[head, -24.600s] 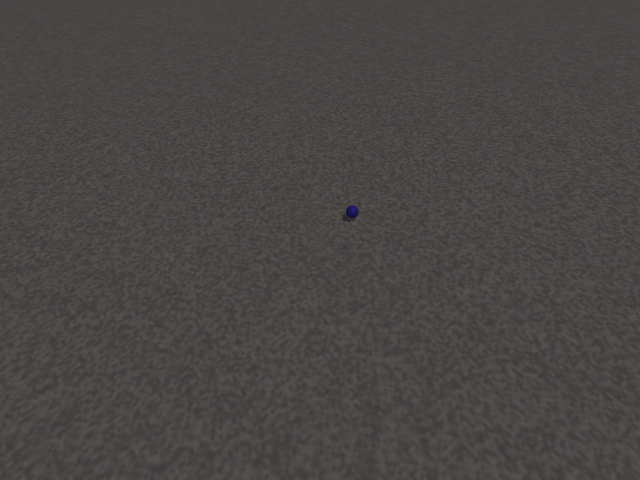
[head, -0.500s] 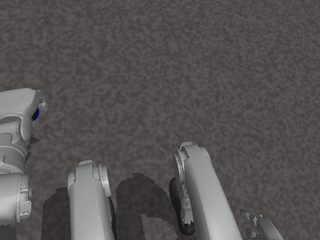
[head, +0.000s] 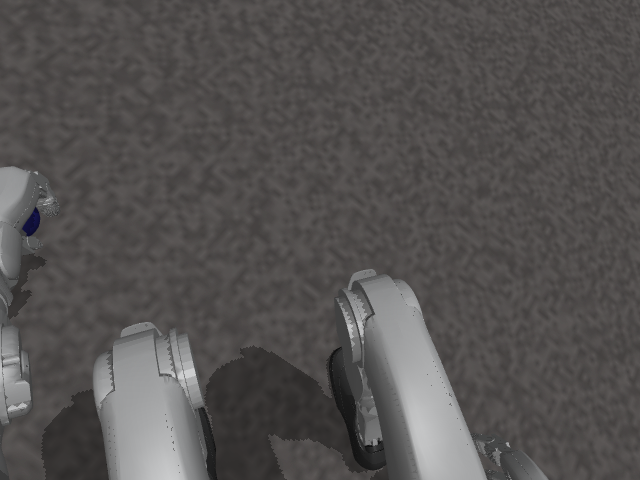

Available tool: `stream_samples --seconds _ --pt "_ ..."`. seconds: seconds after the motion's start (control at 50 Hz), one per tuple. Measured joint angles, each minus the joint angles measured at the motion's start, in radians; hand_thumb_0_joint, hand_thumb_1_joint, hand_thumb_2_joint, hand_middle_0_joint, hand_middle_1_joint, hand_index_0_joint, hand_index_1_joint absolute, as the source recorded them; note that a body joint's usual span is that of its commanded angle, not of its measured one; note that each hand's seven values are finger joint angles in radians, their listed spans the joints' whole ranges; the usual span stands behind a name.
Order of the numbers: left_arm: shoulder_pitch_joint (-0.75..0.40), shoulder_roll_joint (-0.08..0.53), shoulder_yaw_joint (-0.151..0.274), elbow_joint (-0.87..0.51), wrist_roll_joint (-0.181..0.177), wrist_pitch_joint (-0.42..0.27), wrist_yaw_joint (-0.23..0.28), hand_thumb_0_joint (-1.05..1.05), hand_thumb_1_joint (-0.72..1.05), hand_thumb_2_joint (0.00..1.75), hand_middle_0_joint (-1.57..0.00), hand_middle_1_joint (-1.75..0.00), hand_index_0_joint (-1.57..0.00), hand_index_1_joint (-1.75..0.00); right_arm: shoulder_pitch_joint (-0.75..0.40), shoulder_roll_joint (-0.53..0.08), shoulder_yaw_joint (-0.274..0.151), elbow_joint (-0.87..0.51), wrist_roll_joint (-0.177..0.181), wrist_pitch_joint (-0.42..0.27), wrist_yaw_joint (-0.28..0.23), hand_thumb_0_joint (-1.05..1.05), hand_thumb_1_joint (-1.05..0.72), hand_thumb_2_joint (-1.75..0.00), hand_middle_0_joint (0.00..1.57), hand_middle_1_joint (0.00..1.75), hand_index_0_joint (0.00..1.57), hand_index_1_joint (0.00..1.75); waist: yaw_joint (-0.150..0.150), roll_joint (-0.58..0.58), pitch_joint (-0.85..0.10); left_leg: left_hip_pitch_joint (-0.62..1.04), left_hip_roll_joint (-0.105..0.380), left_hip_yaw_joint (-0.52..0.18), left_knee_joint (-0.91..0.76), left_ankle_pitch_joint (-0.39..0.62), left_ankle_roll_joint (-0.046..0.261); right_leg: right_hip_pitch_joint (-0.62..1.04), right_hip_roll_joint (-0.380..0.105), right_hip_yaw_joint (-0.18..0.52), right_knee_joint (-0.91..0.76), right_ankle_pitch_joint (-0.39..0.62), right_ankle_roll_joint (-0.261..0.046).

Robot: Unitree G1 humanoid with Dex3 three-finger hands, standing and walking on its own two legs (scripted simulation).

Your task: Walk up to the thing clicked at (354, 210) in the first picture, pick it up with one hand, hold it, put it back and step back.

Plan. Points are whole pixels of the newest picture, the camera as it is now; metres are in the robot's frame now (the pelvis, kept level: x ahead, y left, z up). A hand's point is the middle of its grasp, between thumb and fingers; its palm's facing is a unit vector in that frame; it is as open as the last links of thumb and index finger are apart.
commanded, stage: crouch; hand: left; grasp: from above
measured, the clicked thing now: (12, 218) +0.49 +0.31 -0.17
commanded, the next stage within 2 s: lower in 0.06 s
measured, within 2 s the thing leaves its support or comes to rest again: rests again in 1.82 s
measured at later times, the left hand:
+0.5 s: hand (31, 240) +0.46 +0.30 -0.21, palm faces -0.47 -0.09 -0.88, open 6.1 cm
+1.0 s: hand (47, 241) +0.48 +0.30 -0.25, palm faces -0.46 -0.11 -0.88, open 6.1 cm
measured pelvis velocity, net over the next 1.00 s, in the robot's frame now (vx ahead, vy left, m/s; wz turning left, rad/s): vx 0.01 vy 0.01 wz -0.07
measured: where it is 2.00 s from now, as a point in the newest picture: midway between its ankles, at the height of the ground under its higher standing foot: (284, 456)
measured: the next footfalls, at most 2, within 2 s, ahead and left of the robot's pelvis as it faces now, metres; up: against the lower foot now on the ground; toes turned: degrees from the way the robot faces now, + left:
none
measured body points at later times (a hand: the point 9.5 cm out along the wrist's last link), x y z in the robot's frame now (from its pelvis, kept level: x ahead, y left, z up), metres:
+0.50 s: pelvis +0.01 +0.00 -0.02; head +0.26 +0.09 +0.35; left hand +0.49 +0.30 -0.16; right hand +0.05 -0.27 -0.10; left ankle +0.08 +0.13 -0.30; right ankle +0.11 -0.15 -0.30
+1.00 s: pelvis +0.01 +0.01 -0.03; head +0.28 +0.10 +0.32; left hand +0.50 +0.30 -0.20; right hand +0.04 -0.26 -0.11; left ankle +0.08 +0.13 -0.30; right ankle +0.11 -0.14 -0.30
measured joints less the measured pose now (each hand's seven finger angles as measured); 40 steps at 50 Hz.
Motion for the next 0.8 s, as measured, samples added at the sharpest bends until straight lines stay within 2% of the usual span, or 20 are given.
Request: stream_samples --seconds 0.26,0.38,0.46,0.6,0.74,0.8 --pt "-0.002 0.023 -0.002 0.000 -0.005 0.002 -0.005 -0.07 0.39 0.29 -0.74 -0.48 -1.01 -0.50 0.002 -0.007 0.020 -0.012 -0.003 0.000 0.012 0.00 -0.92 -0.90 0.20 0.30 0.20 0.30 -0.003 -0.006 0.014 -0.015 -0.003 -0.011 0.028 -0.023 0.001 -0.008 0.001 -0.007 0.019 -0.020 0.003" --pt "-0.007 0.048 0.006 0.038 0.002 -0.016 0.002 -0.08 0.39 0.28 -0.75 -0.47 -1.03 -0.48 -0.008 -0.015 0.036 -0.022 -0.012 -0.005 0.018 0.00 -0.92 -0.90 0.20 0.30 0.20 0.30 -0.016 -0.023 0.032 -0.023 -0.004 -0.024 0.046 -0.028 -0.001 -0.010 0.004 -0.016 0.028 -0.022 0.009" --pt "0.001 0.066 0.023 0.039 0.024 -0.040 0.025 -0.08 0.39 0.27 -0.76 -0.46 -1.04 -0.47 -0.010 -0.020 0.044 -0.027 -0.023 -0.008 0.022 0.00 -0.92 -0.90 0.20 0.30 0.20 0.30 -0.025 -0.035 0.045 -0.034 -0.008 -0.032 0.063 -0.028 -0.004 -0.019 0.004 -0.022 0.042 -0.022 0.001" --pt "0.000 0.096 0.045 0.071 0.057 -0.052 0.082 -0.08 0.39 0.27 -0.76 -0.46 -1.05 -0.46 -0.016 -0.023 0.059 -0.026 -0.047 -0.016 0.031 0.00 -0.92 -0.90 0.20 0.30 0.20 0.30 -0.040 -0.049 0.062 -0.056 -0.010 -0.045 0.098 -0.031 -0.003 -0.034 0.010 -0.028 0.067 -0.022 0.005" --pt "-0.013 0.113 0.045 0.105 0.057 -0.028 0.114 -0.08 0.39 0.27 -0.76 -0.46 -1.05 -0.46 -0.019 -0.018 0.076 -0.022 -0.066 -0.034 0.043 0.00 -0.92 -0.90 0.20 0.30 0.20 0.30 -0.052 -0.051 0.074 -0.070 -0.007 -0.048 0.118 -0.039 0.004 -0.045 0.017 -0.029 0.078 -0.025 0.006" --pt "-0.016 0.127 0.066 0.117 0.052 -0.025 0.119 -0.08 0.38 0.27 -0.77 -0.46 -1.05 -0.46 -0.021 -0.017 0.087 -0.028 -0.073 -0.043 0.049 0.00 -0.91 -0.90 0.20 0.30 0.20 0.30 -0.061 -0.053 0.083 -0.072 -0.007 -0.053 0.127 -0.044 0.005 -0.045 0.019 -0.033 0.083 -0.027 0.008"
